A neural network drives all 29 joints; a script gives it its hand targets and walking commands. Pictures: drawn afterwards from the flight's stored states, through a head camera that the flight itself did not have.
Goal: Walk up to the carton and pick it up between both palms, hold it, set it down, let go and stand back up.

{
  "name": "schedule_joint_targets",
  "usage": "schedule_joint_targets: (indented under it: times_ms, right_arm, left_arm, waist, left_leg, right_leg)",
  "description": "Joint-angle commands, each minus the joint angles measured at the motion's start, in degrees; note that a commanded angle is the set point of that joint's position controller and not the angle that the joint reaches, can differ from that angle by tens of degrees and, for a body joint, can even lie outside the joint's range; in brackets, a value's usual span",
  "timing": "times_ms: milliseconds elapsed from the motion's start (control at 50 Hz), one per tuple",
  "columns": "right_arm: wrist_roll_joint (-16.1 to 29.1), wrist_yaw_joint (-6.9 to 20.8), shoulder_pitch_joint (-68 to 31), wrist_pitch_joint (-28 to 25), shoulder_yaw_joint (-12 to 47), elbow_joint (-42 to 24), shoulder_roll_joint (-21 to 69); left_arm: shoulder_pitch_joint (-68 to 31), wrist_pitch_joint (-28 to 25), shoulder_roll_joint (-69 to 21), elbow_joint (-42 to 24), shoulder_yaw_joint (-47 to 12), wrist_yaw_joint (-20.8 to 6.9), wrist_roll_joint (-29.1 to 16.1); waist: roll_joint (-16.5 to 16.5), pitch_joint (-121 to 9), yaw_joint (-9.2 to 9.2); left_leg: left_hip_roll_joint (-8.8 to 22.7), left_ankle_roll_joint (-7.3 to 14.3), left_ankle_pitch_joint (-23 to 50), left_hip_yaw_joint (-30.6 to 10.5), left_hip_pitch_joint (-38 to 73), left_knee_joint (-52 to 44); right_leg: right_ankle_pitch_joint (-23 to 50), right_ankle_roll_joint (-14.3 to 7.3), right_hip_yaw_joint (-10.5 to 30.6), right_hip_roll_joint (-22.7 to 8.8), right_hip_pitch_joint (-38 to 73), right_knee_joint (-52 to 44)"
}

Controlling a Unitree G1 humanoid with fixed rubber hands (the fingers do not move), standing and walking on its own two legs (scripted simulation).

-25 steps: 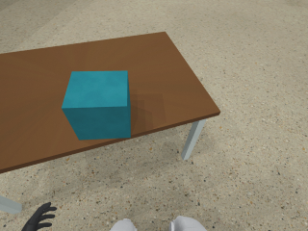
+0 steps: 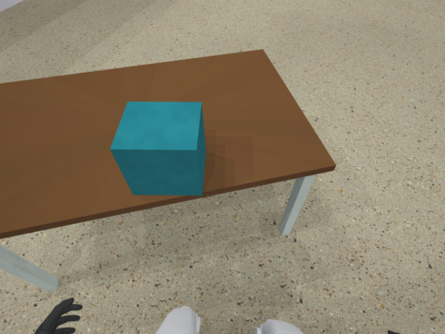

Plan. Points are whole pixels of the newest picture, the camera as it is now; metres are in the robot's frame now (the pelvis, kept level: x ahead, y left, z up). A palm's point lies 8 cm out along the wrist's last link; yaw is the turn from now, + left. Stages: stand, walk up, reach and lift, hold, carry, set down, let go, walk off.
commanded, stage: walk up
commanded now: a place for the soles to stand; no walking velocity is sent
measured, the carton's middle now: (166, 150) +0.57 +0.16 -0.09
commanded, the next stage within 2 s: none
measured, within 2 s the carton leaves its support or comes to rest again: neither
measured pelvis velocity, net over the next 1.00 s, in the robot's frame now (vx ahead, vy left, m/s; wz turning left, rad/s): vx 0.01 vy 0.02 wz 0.14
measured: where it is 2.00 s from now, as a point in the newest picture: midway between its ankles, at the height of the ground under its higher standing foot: outside the picture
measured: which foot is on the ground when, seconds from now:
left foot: up 0.00-0.10, down 0.12-0.50, up 0.52-0.88, down 0.90-1.00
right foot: down 0.00-0.14, up 0.16-0.46, down 0.48-0.92, up 0.94-1.00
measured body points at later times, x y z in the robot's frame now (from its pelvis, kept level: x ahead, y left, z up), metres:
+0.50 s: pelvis +0.02 +0.01 -0.01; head +0.06 +0.02 +0.43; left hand +0.11 +0.34 -0.11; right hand +0.13 -0.31 -0.11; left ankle +0.04 +0.16 -0.71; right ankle +0.03 -0.08 -0.71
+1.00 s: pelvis +0.01 +0.02 -0.01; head +0.04 +0.04 +0.44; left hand +0.11 +0.35 -0.10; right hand +0.15 -0.29 -0.10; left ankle +0.05 +0.14 -0.71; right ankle +0.03 -0.08 -0.69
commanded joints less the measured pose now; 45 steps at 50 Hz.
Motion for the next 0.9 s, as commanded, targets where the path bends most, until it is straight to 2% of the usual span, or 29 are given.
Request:
schedule_joint_targets:
  times_ms: [0, 20, 40, 80, 100, 120, 140, 160, 200, 260, 280, 360, 380, 420, 440, 460, 480, 500, 520, 540, 580, 600, 640, 700, 780, 820, 840, 860, 880]
  right_arm:
    - [-0.81, 1.17, 3.37, -2.47, -5.76, -1.17, -15.02]
    - [-0.87, 1.02, 4.56, -2.75, -5.97, -0.88, -15.06]
    - [-0.89, 1.07, 5.14, -3.33, -5.88, 0.33, -14.24]
    - [-1.62, 0.36, 13.17, -3.98, -7.2, 3.54, -15.75]
    - [-2.86, -0.33, 11.67, -4.19, -7.98, 0.92, -21.19]
    - [-2.69, -0.55, 6.43, -4.46, -6.99, -2.01, -21.65]
    - [-1.9, -0.87, 3.12, -4.74, -7.19, -2.11, -23.57]
    - [-2.04, -1.22, 1.1, -4.9, -6.77, -2.31, -22.21]
    - [-2.13, -1.43, -0.46, -5.14, -5.79, -2.49, -19.14]
    - [-1.87, -1.37, 3.31, -5.51, -5.67, -1.33, -18.58]
    - [-1.81, -1.31, 3.51, -5.5, -5.68, -1.45, -18.59]
    - [-1.73, -1.5, 3.51, -5.41, -5.23, -2.24, -18.65]
    - [-1.71, -1.63, 1.75, -5.38, -5.08, -2.2, -18.34]
    - [-1.16, -1.6, -3.1, -5.1, -3.88, -2.55, -16.76]
    - [-0.4, -1.41, -2.26, -5.1, -2.93, -2.28, -14.96]
    - [0.13, -1.46, 0.23, -5.22, -2.44, -2.87, -11.33]
    - [0.38, -2.24, 0.92, -4.64, -2.29, -2.57, -10.45]
    - [0.32, -2.34, -2.79, -3.99, -4.03, -2.8, -14.43]
    - [0.28, -2.14, -1.39, -3.62, -3.71, -2.15, -14.47]
    - [0.37, -1.74, -1.99, -3.56, -4.23, -2.22, -14.49]
    - [0.23, -1.13, 0.84, -3.24, -3.35, -1.25, -12.53]
    - [0.42, -1.04, -0.48, -2.98, -3.65, -0.57, -13.05]
    - [0.17, -0.83, -0.69, -2.82, -3.73, -1.03, -12.84]
    - [0.16, -1.07, -1.87, -2.43, -3.51, -1.02, -12.49]
    - [0.04, -0.8, -0.93, -3.47, -4.02, -0.92, -13.42]
    - [-0.05, -0.49, 0.86, -4.56, -3.84, -0.34, -12.38]
    - [-0.18, -0.55, 4.95, -5.2, -4.07, 0.88, -11.96]
    - [-0.79, -0.91, 7.72, -5.69, -4.74, 1.95, -14.83]
    - [-1.95, -1.29, 7.79, -5.68, -5.56, 0.73, -18.09]
  left_arm:
    - [-0.77, -1.38, 15.19, -3.61, 6.6, -0.27, 1.79]
    - [-2.72, -1.06, 15.91, -4.18, 6.48, -0.44, 1.41]
    - [-4.35, -0.72, 15.29, -4.5, 6.23, -0.59, 1.39]
    - [-4.4, 0.35, 11.72, -4.08, 4.9, -0.38, 1.06]
    - [-0.9, 0.83, 7.39, -5.0, 3.98, -0.63, 0.17]
    - [-2.14, 1.22, 7.86, -5.64, 3.54, -0.4, -0.41]
    - [-4.15, 1.5, 11.63, -3.71, 4.99, -0.07, 0.35]
    - [-4.85, 1.53, 12.78, -3.24, 5.18, -0.43, 0.46]
    - [-1.21, 1.39, 11.54, -2.35, 5.26, -0.44, 0.86]
    - [-0.45, 1.64, 10.42, -2.01, 5.9, -0.71, 1.12]
    - [-0.21, 1.9, 10.57, -2.34, 6.04, -0.99, 1.4]
    - [-0.57, 1.03, 10.98, -3.62, 6.01, -0.32, 1.2]
    - [-0.22, 0.64, 11.06, -2.96, 6.15, -0.4, 1.25]
    - [2.33, -0.71, 9.43, -1.86, 6.08, -0.25, 1.0]
    - [5.27, -1.54, 11.15, -0.47, 6.46, 0.13, 1.67]
    - [9.01, -1.77, 14.39, 0.65, 7.36, 0.55, 2.35]
    - [4.64, -1.89, 15.68, -1.32, 6.62, 0.66, 2.25]
    - [2.85, -1.77, 16.4, -1.87, 6.92, 0.48, 1.54]
    - [1.35, -2.09, 16.52, -1.36, 6.66, 0.57, 1.42]
    - [2.74, -2.3, 15.58, -1.51, 6.18, 0.8, 1.29]
    - [3.43, -2.55, 13.33, -1.78, 5.98, 1.5, 1.37]
    - [5.3, -2.36, 13.28, -1.35, 5.72, 1.52, 1.26]
    - [6.06, -2.06, 12.77, -2.25, 5.83, 1.71, 1.31]
    - [5.75, -1.7, 12.95, -1.94, 5.75, 1.64, 1.33]
    - [1.01, -1.22, 13.63, -3.0, 5.44, 0.62, 1.49]
    - [-0.29, -0.91, 13.56, -2.97, 5.03, 0.55, 0.62]
    - [-2.2, -0.85, 12.82, -3.96, 4.84, 0.34, 0.29]
    - [-2.09, -0.55, 11.54, -4.42, 4.22, 0.29, -0.14]
    - [-3.89, -0.48, 8.92, -5.33, 3.7, 0.27, -1.09]
  waist:
    - [-3.69, -5.29, 1.15]
    - [-8.75, -7.71, 0.27]
    - [-4.44, -7.67, -1.27]
    - [4.73, -11.07, -4.5]
    - [17.04, -8.18, -2.88]
    - [11.62, -6.89, -2.02]
    - [8.34, -2.73, -2.24]
    - [4.65, -2.49, -1.2]
    - [5.58, -0.62, -0.07]
    - [9.2, -4.2, -1.14]
    - [7.4, -4.47, -0.97]
    - [5.92, -6.51, -1.16]
    - [8.54, -6.65, -0.66]
    - [6.99, -7.91, 2.59]
    - [2.03, -10.99, 4.15]
    - [-10.13, -13.47, 4.66]
    - [-10.48, -10.74, 2.34]
    - [-1.74, -9.98, 2.9]
    - [-3.25, -7.1, 1.51]
    - [-3.59, -5.84, 2.3]
    - [-6.92, -5.46, 1.42]
    - [-6.95, -6.49, 2.9]
    - [-5.09, -8.34, 3.21]
    - [-9.3, -7.12, 4.21]
    - [-8.99, -6.29, 1.8]
    - [-8.77, -7.59, 0.71]
    - [-6.4, -9.82, -1.12]
    - [-2.82, -11.07, -2.38]
    - [9.53, -11.83, -3.52]
  left_leg:
    - [4.32, 0.8, -5.14, 6.98, -2.02, -9.37]
    - [3.89, 0.85, -4.06, 8.12, 3.29, -13.52]
    - [2.92, 1.75, 0.77, 9.34, 9.16, -19.16]
    - [0.08, 4.08, 0.15, 1.31, 19.16, -26.59]
    - [12.02, 8.55, -0.74, -24.75, 16.91, -39.19]
    - [16.49, 13.36, -6.02, -39.88, 10.62, -43.16]
    - [17.81, 14.52, -6.23, -43.98, 3.75, -44.9]
    - [15.59, 15.97, -9.18, -38.86, 1.93, -42.35]
    - [11.69, 13.64, -3.11, -29.41, 0.89, -37.97]
    - [9.61, 11.93, -0.02, -28.21, 5.06, -36.62]
    - [11.28, 12.18, -2.64, -31.44, 5.88, -37.3]
    - [13.25, 16.17, 10.4, -33.16, 8.14, -32.85]
    - [12.8, 16.19, 13.84, -31.68, 5.65, -31.32]
    - [10.07, 13.32, 22.89, -24.55, 0.66, -24.3]
    - [6.73, 8.99, 29.84, -16.27, -2.71, -17.68]
    - [0.69, 4.35, 20.5, -6.81, -8.8, -5.23]
    - [-5.4, 2.59, -7.62, -0.03, -14.94, -3.23]
    - [-2.17, 2.68, -10.81, 0.09, -13.27, 3.02]
    - [-2.13, 2.44, -9.82, -1.02, -15.42, 3.85]
    - [-1.61, 2.44, -9.0, -0.5, -14.67, 4.41]
    - [-1.07, 2.22, -6.03, 1.41, -15.68, 3.0]
    - [-1.84, 2.71, -3.98, 1.21, -13.13, 2.98]
    - [-1.37, 2.36, -3.33, 3.45, -14.71, 3.06]
    - [-0.26, 1.56, -4.42, 4.05, -13.9, -0.59]
    - [1.63, 1.77, -6.41, 8.34, -4.77, -8.97]
    - [0.25, 3.23, -0.7, 9.07, 2.21, -20.85]
    - [-0.62, 3.73, 9.76, 8.35, 11.49, -25.3]
    - [-0.21, 5.82, 13.74, 1.49, 16.41, -28.76]
    - [10.46, 11.59, 21.25, -19.3, 16.49, -32.81]
  right_leg:
    - [-0.75, -7.74, 16.56, -19.75, 5.47, -18.89]
    - [-2.54, -7.4, 13.77, -19.0, 3.13, -16.91]
    - [-1.64, -6.43, 11.23, -17.61, -1.57, -13.4]
    - [-10.18, -2.33, 7.26, -11.19, -8.9, 3.74]
    - [-15.37, 2.86, 4.31, -3.11, -17.54, 18.28]
    - [-14.16, 3.6, 11.93, -0.15, -19.16, 19.03]
    - [-13.89, 3.82, 16.31, -0.98, -16.84, 21.94]
    - [-12.94, 3.95, 15.57, -1.58, -14.08, 22.48]
    - [-10.59, 3.4, 15.97, -2.84, -13.95, 17.6]
    - [-8.69, 3.47, 16.2, -1.32, -12.91, 18.36]
    - [-9.31, 3.13, 15.72, -0.42, -14.08, 19.32]
    - [-14.48, 3.06, 16.68, -0.84, -12.19, 13.11]
    - [-14.04, 2.84, 16.72, -0.77, -9.4, 10.67]
    - [-2.85, 1.74, 16.63, -1.68, 1.19, -7.4]
    - [5.85, 0.59, 18.26, -3.67, 11.55, -14.82]
    - [17.89, 1.0, 27.4, -11.74, 19.24, -18.26]
    - [23.74, -2.45, 31.24, -18.66, 19.08, -20.81]
    - [24.03, -4.1, 33.09, -23.66, 14.2, -21.79]
    - [26.64, -0.97, 32.88, -22.46, 15.48, -21.26]
    - [29.64, -0.75, 30.32, -21.99, 14.26, -20.92]
    - [42.8, 2.2, 21.09, -16.57, 18.36, -15.11]
    - [43.73, 4.42, 17.98, -14.33, 17.23, -15.39]
    - [42.89, 1.09, 18.42, -14.77, 21.35, -13.44]
    - [35.93, -0.76, 18.7, -14.33, 19.87, -14.41]
    - [26.17, -7.36, 18.7, -16.64, 11.29, -14.64]
    - [28.86, -5.7, 14.08, -14.18, 8.67, -6.76]
    - [26.51, -3.83, 12.55, -11.66, 2.84, -2.86]
    - [24.02, -1.1, 9.89, -8.03, -0.95, 7.68]
    - [13.42, 3.02, 8.62, -2.55, -7.79, 18.46]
